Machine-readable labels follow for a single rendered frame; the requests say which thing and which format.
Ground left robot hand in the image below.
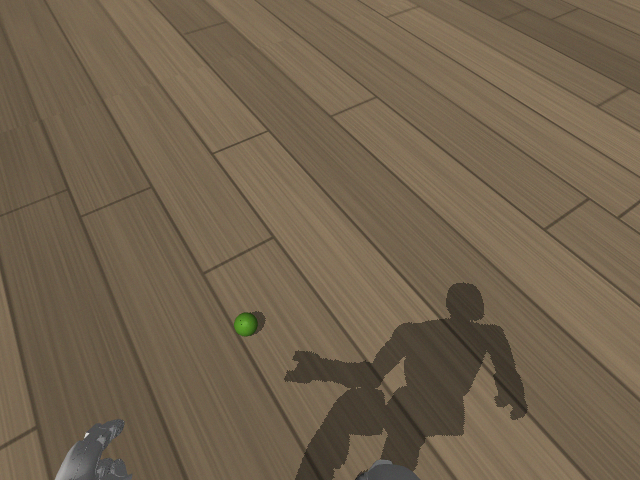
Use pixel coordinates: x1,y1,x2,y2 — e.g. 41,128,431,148
55,419,133,480

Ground ball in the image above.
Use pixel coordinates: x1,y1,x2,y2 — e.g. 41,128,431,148
234,312,258,337

